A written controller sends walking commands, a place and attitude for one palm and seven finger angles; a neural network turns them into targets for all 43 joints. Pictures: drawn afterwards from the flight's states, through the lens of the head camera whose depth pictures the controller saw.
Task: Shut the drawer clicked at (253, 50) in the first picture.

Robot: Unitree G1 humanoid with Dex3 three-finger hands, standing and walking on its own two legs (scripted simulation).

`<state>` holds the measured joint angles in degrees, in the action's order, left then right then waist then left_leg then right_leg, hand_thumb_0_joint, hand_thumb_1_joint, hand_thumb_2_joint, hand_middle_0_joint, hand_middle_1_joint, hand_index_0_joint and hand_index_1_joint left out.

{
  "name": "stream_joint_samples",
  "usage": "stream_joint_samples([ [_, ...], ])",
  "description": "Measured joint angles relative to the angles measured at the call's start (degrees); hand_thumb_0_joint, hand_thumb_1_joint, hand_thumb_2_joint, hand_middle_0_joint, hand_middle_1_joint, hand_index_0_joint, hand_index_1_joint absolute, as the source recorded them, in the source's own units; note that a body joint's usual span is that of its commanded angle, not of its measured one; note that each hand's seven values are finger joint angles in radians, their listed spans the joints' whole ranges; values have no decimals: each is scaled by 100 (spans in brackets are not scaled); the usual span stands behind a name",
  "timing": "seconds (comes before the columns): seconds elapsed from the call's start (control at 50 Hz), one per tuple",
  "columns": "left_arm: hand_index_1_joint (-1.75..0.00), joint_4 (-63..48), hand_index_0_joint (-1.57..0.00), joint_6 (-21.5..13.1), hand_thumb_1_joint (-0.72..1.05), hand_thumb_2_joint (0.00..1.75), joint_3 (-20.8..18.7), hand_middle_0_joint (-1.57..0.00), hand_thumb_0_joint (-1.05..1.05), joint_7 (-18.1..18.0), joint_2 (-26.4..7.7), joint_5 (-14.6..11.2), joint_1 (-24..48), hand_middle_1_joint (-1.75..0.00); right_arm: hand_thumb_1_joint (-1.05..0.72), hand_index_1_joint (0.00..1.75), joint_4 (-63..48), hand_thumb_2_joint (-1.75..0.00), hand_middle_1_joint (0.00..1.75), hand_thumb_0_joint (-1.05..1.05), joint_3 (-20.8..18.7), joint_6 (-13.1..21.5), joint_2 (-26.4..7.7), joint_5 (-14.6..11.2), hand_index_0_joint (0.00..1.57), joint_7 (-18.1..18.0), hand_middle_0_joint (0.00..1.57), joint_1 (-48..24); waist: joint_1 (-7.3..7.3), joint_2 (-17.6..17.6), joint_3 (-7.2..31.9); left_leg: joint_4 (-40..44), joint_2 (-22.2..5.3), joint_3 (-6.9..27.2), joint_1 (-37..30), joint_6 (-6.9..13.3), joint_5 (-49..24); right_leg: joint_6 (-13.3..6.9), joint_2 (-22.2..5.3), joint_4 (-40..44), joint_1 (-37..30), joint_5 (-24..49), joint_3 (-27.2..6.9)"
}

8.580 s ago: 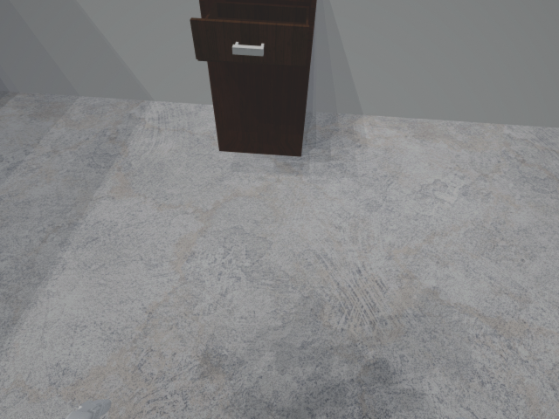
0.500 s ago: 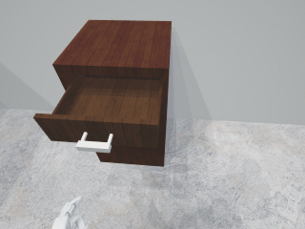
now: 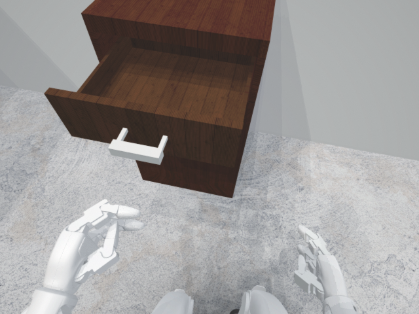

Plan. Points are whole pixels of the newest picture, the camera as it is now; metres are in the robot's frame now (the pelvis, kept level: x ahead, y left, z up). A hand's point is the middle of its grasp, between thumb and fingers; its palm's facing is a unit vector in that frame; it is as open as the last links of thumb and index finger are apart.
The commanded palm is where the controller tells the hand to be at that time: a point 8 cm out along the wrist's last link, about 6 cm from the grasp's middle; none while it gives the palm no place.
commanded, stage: raise the hand and make a fist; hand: left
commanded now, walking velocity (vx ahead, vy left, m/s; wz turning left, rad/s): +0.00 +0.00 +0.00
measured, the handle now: (140, 144) +0.44 +0.20 +0.03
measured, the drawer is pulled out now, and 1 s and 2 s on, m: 0.24 0.24 0.24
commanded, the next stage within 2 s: bring the fist close to the handle in 1.26 s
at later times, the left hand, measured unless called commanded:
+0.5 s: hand (104, 227) +0.23 +0.19 +0.09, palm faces -0.07 -1.00 -0.06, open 3.1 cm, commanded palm +0.20 +0.25 +0.10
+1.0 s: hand (101, 204) +0.25 +0.19 +0.12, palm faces -0.08 -1.00 -0.05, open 3.3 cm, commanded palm +0.22 +0.25 +0.13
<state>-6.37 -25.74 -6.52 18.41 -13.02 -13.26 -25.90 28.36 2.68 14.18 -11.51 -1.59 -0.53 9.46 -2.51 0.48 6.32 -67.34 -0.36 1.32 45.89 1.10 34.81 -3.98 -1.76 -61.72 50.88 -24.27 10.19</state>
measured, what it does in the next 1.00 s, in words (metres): stands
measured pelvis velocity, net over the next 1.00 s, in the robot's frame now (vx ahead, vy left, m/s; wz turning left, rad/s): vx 0.04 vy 0.03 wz -0.02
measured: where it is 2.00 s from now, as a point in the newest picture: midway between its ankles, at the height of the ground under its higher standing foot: outside the picture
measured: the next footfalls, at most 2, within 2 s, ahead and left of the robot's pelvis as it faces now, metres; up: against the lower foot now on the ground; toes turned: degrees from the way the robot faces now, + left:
none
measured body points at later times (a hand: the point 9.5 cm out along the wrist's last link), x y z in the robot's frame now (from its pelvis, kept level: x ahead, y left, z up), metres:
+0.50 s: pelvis +0.02 +0.02 +0.03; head +0.07 +0.03 +0.48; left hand +0.22 +0.24 +0.10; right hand +0.20 -0.24 -0.02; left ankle -0.01 +0.10 -0.65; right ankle +0.06 -0.09 -0.65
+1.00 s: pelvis +0.04 +0.03 +0.05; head +0.06 +0.03 +0.50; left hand +0.25 +0.25 +0.13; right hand +0.20 -0.20 -0.02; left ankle -0.01 +0.10 -0.65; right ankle +0.06 -0.09 -0.65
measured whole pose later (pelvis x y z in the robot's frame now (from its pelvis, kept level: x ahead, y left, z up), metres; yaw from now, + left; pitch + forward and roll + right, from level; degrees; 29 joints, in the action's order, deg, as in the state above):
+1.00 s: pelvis +0.04 +0.03 +0.05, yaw -1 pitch +8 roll -2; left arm -11.7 -12.0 -6.8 13.9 -13.0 -13.0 -25.2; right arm 30.8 2.9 15.3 -13.6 -2.3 -1.3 15.6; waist 0.1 2.0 5.8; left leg -49.2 1.1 -1.1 27.9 3.3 29.7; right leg -0.7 -1.7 -45.4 33.8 -19.7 7.3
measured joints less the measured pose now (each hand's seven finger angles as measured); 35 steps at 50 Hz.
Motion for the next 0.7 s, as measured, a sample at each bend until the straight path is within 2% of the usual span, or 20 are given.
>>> stream_joint_samples([
  [0.06,-87,57,-73,505,90,90,-25,-73,2,88,-76,-72,282,-87,-90,30,195,-90,30,1,132,-111,171,-55,21,-23,20,227,146,83,-23,206,8,-68,-118,26,-96,32,10,183,-91,98,-68],
  [0.12,-93,65,-79,919,90,90,-109,-79,1,-41,-68,-138,256,-93,-90,30,259,-90,31,1,130,-183,221,-74,21,-54,21,503,315,116,-7,522,25,-173,-318,57,-220,79,20,433,-237,211,-174],
  [0.18,-100,-22,-85,970,90,90,-187,-85,1,-258,-42,-150,60,-100,-90,30,262,-90,31,1,31,-169,133,-66,21,-81,21,730,417,103,5,784,40,-262,-502,83,-314,112,30,635,-372,295,-267],
  [0.24,-106,-119,-91,791,90,90,-208,-91,1,-417,-20,-129,-125,-106,-90,30,250,-90,31,1,-106,-97,-55,-62,21,-99,21,855,454,82,1,916,60,-298,-603,108,-352,141,23,741,-456,326,-307],
  [0.32,-115,-165,-99,564,90,90,-223,-99,1,-456,-43,-97,-255,-115,-90,30,249,-90,30,2,-271,-15,-294,-78,21,-123,20,844,440,20,3,975,72,-301,-672,132,-347,168,18,796,-527,321,-314],
  [0.42,-126,-256,-109,527,90,90,-163,-109,1,-454,-80,-66,-330,-126,-91,30,170,-90,30,1,-377,88,-435,-95,20,-147,20,679,404,-2,8,1034,81,-254,-828,150,-323,197,13,886,-717,299,-274],
  [0.54,-139,-372,-121,666,90,90,-67,-121,2,-486,-63,-8,-267,-139,-91,29,28,-90,30,1,-281,122,-330,-91,20,-124,20,431,320,18,25,1181,92,-219,-1096,168,-325,233,15,1049,-1010,298,-246],
  [0.7,-153,-408,-134,1020,90,90,-66,-135,1,-427,-68,13,-50,-153,-91,30,-47,-90,30,1,16,57,-101,-74,21,-87,20,333,200,83,-5,1417,108,-194,-1410,189,-378,271,16,1295,-1344,344,-229],
])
